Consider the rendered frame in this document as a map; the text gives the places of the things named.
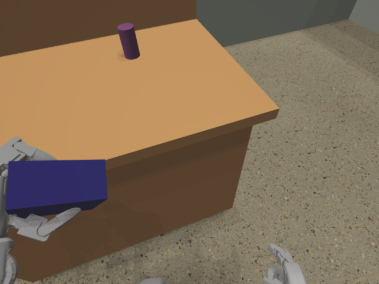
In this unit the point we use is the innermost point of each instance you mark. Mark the sponge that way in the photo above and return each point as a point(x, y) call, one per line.
point(48, 187)

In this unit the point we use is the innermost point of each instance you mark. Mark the left robot forearm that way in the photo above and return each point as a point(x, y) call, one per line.
point(8, 265)

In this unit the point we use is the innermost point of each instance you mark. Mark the table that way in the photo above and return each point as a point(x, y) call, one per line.
point(173, 125)

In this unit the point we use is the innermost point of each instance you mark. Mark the robot right hand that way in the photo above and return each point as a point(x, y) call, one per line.
point(291, 274)

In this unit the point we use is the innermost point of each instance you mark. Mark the robot left hand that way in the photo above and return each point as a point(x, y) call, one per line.
point(33, 226)

